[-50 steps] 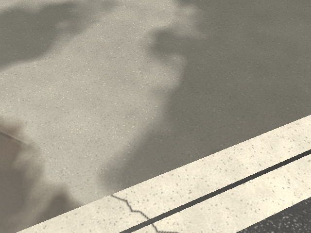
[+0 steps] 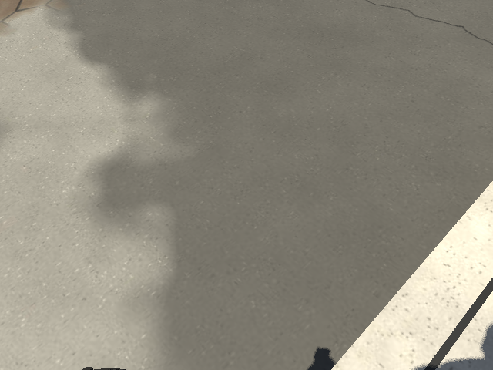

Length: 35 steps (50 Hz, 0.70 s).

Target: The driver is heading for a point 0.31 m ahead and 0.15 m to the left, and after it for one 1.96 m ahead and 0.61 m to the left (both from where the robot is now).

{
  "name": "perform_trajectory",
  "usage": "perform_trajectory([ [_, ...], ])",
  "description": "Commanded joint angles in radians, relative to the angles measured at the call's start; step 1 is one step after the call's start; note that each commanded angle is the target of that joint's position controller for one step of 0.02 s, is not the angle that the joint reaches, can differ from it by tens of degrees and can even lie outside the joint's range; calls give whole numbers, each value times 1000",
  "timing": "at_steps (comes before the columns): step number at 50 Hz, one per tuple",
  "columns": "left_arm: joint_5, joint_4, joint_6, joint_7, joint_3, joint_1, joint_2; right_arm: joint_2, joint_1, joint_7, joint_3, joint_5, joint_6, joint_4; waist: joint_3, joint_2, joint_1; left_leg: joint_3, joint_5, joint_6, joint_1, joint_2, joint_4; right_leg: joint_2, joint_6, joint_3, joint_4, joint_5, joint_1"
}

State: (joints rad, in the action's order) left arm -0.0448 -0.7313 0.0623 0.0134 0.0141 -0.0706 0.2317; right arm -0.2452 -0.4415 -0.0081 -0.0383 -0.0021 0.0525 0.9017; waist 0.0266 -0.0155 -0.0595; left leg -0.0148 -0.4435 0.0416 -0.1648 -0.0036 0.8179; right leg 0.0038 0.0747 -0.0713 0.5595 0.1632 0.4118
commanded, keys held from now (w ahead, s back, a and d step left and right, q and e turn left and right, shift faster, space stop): w+q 0.92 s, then w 0.08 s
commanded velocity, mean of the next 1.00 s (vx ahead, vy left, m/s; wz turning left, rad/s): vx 0.50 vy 0.00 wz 0.48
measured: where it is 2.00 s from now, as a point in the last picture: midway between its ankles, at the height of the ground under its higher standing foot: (172, 286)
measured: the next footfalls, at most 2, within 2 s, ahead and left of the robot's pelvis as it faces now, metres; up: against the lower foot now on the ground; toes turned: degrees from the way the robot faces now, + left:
left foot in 0.56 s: +0.41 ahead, +0.16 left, -0.11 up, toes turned +24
right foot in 0.98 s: +0.71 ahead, +0.05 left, -0.11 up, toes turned +32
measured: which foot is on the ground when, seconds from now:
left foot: up 0.00-0.54, down 0.56-0.98, up 1.00-1.00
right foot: down 0.00-0.58, up 0.60-0.96, down 0.98-1.00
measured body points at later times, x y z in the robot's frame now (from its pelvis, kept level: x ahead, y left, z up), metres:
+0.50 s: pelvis +0.24 +0.02 -0.05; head +0.28 +0.04 +0.40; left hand +0.15 +0.26 -0.19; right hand +0.49 -0.16 -0.15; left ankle +0.36 +0.15 -0.77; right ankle +0.08 -0.08 -0.73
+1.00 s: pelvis +0.53 +0.08 -0.12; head +0.54 +0.08 +0.33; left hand +0.59 +0.38 -0.19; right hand +0.67 -0.16 -0.25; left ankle +0.38 +0.14 -0.84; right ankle +0.68 +0.03 -0.84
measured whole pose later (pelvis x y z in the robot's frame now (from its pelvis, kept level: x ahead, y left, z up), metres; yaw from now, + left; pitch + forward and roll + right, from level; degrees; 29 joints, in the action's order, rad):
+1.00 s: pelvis +0.53 +0.08 -0.12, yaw +33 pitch +1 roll +2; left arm -0.04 -0.71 0.07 0.01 0.01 -0.06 0.22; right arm -0.28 -0.41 -0.02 -0.08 -0.02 0.04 0.87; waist -0.01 0.00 -0.08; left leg 0.13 -0.44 0.05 -0.13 0.10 0.58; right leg -0.05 -0.02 0.01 0.57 0.13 0.46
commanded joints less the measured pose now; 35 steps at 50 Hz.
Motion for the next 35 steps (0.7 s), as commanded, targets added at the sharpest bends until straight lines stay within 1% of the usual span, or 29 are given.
perform_trajectory([
  [1,22,-32,0,-14,55,-258,151,-116,30,2,-29,-2,9,-92,-76,108,120,84,38,37,-485,-40,350,-354,147,449,-315,94,-458],
  [2,22,-29,8,-15,44,-208,108,-99,35,0,-28,2,3,-82,-34,94,89,88,93,34,-427,-68,280,-306,106,338,-354,16,-366],
  [3,27,-40,16,-17,40,-192,87,-95,30,-5,-31,-17,-12,-77,-12,114,62,91,114,24,-385,-82,239,-272,83,267,-376,-34,-308],
  [4,26,-45,24,-20,41,-190,86,-87,21,-13,-32,-26,-27,-66,-8,125,52,80,135,15,-365,-77,238,-255,76,225,-387,-91,-291],
  [5,29,-49,33,-22,41,-195,86,-85,27,-20,-36,-27,-37,-70,-11,100,44,74,159,8,-367,-66,228,-249,78,191,-390,-178,-293],
  [7,35,-72,43,-27,54,-224,115,-66,75,-30,-35,-32,-51,-90,-7,85,38,51,226,-8,-401,-65,220,-244,87,111,-396,-292,-301],
  [8,30,-69,48,-28,58,-229,124,-67,112,-34,-35,-30,-54,-102,-5,66,44,34,296,-14,-419,-62,210,-235,93,71,-401,-285,-296],
  [9,25,-81,54,-28,62,-248,130,-68,133,-37,-37,-36,-58,-109,-3,77,47,47,356,-9,-449,-73,220,-255,99,62,-386,-326,-315],
  [10,29,-87,61,-26,57,-245,111,-75,166,-39,-42,-25,-54,-123,19,64,37,44,442,-7,-451,-65,144,-214,84,17,-392,-293,-282],
  [11,30,-89,66,-26,56,-243,106,-70,189,-42,-40,-27,-52,-130,22,84,41,25,509,-3,-440,-57,107,-205,79,-8,-380,-291,-276],
  [12,37,-117,71,-33,57,-281,101,-78,210,-42,-46,-31,-51,-135,26,91,44,70,553,5,-497,-70,92,-229,77,5,-351,-308,-340],
  [13,41,-118,72,-36,56,-273,97,-72,224,-44,-45,-27,-51,-145,34,70,37,52,609,7,-475,-60,8,-201,67,-33,-346,-265,-310],
  [14,36,-119,74,-39,56,-272,100,-68,239,-48,-43,-32,-52,-147,37,82,43,37,669,14,-459,-61,-28,-201,65,-51,-323,-245,-313],
  [15,30,-133,76,-43,58,-278,104,-76,260,-50,-44,-37,-52,-159,42,81,40,64,731,20,-463,-78,-72,-219,61,-54,-285,-214,-328],
  [17,20,-143,76,-52,58,-315,98,-76,315,-60,-42,-38,-52,-178,53,59,74,43,782,30,-480,-83,-152,-242,60,-63,-225,-145,-360],
  [20,-1,-162,61,-66,58,-407,97,-54,432,-82,-34,-42,-49,-219,103,12,155,6,804,33,-525,-75,-290,-268,60,-57,-120,-39,-423],
  [22,-5,-170,47,-78,55,-452,97,-38,504,-88,-25,-50,-45,-236,135,-1,201,-31,774,33,-540,-61,-348,-280,55,-46,-42,-57,-447],
  [24,7,-178,36,-89,54,-473,106,-26,522,-84,-19,-57,-41,-238,153,0,212,-70,705,48,-506,-48,-402,-295,46,-51,40,-171,-451],
  [25,9,-185,28,-91,52,-479,110,-26,497,-81,-19,-63,-39,-218,136,-9,200,-93,688,67,-443,-37,-415,-298,37,-70,114,-249,-438],
  [26,12,-190,23,-86,51,-482,118,-38,420,-71,-26,-69,-35,-185,96,-10,163,-120,633,88,-345,-4,-415,-290,34,-88,239,-383,-426],
  [27,14,-193,18,-80,55,-484,137,-61,303,-58,-39,-72,-30,-138,24,1,113,-149,574,110,-207,40,-389,-280,33,-104,414,-487,-397],
  [28,24,-189,17,-71,55,-466,144,-96,135,-45,-56,-74,-15,-69,-76,-3,33,-151,595,137,39,66,-400,-248,22,-134,662,-436,-286],
  [29,53,-197,23,-60,57,-478,105,-171,43,-39,-89,-69,-19,-24,-172,-157,-20,-34,867,196,417,-52,-312,-128,-19,-177,1061,169,49],
  [30,75,-140,33,-52,46,-475,80,-276,-72,-46,-110,-36,-22,-45,-422,-195,-68,300,1400,401,827,-359,-16,-77,-67,-65,1518,715,423],
  [31,82,-37,44,-40,41,-276,112,-283,-231,-15,-108,-15,-47,-65,-581,-64,-199,565,948,501,917,-454,-229,-35,-99,61,1524,602,620],
  [32,57,-5,52,-41,29,-171,88,-270,-153,21,-101,-27,-69,-52,-401,-16,-142,591,459,426,759,-419,-431,-78,-95,86,1370,451,747],
  [33,26,0,44,-40,28,-123,99,-189,-29,39,-77,-13,-70,-51,-202,21,-79,520,351,358,537,-366,-491,-118,-91,73,1224,375,734],
  [34,-4,-15,29,-37,30,-144,101,-164,29,40,-66,-5,-61,-56,-123,69,-28,509,425,362,312,-358,-504,-123,-94,68,1188,372,624],
  [35,-28,-35,-1,-34,28,-210,96,-145,75,33,-54,2,-46,-70,-68,121,35,469,467,352,87,-333,-516,-143,-99,79,1103,416,485],
])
